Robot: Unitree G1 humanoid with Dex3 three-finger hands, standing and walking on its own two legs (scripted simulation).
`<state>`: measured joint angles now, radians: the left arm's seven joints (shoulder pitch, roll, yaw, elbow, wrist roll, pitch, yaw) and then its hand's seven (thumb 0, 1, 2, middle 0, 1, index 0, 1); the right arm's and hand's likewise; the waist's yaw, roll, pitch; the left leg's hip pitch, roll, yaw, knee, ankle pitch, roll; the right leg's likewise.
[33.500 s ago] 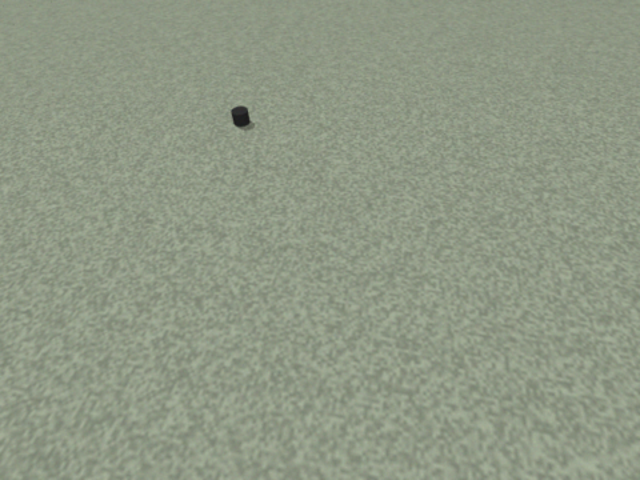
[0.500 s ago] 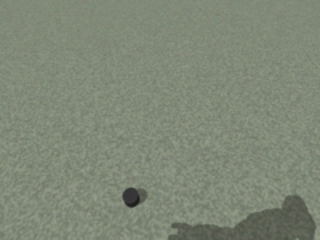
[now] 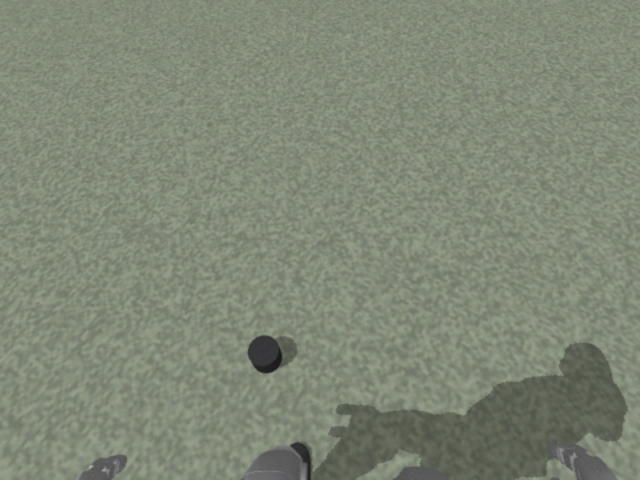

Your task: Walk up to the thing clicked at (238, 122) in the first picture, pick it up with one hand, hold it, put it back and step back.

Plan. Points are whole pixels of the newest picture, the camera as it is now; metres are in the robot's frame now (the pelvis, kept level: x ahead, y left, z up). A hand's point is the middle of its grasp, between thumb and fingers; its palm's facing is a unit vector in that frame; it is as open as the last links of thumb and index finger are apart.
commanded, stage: walk up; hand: left
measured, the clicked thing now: (265, 354) +0.49 +0.24 -0.72
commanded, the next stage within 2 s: none
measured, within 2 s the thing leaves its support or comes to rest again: neither
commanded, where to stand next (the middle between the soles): +0.09 +0.02 m, yaw -3 degrees
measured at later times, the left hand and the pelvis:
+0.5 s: hand out of the picture +0.00 +0.30 -0.14, palm faces +0.07 -0.91 -0.40, open 7.4 cm; pelvis -0.01 +0.01 +0.00, yaw +5 degrees
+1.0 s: hand out of the picture +0.08 +0.29 -0.15, palm faces +0.07 -0.88 -0.47, open 7.4 cm; pelvis -0.04 -0.01 -0.03, yaw +5 degrees
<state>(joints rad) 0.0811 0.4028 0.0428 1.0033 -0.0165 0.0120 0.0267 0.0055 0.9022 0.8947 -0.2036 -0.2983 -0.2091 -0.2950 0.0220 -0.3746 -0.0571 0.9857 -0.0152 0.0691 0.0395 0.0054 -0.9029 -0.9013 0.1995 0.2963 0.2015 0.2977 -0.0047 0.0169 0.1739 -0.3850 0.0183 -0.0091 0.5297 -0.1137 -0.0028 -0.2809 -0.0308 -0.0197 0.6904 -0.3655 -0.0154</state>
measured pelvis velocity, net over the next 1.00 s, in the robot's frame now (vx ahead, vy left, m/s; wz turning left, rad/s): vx -0.04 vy -0.01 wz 0.10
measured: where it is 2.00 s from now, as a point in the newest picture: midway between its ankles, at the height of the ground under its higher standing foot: outside the picture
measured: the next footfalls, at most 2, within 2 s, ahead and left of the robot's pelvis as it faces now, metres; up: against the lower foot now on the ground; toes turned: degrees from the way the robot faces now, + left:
left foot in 0.36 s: -0.02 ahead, +0.15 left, +0.00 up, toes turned +4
right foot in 0.68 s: +0.18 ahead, -0.13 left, +0.00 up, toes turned +1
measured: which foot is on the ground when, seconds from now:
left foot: down 0.00-0.06, up 0.08-0.34, down 0.36-0.70, up 0.72-0.98, down 1.00-1.00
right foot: down 0.00-0.38, up 0.40-0.66, down 0.68-1.00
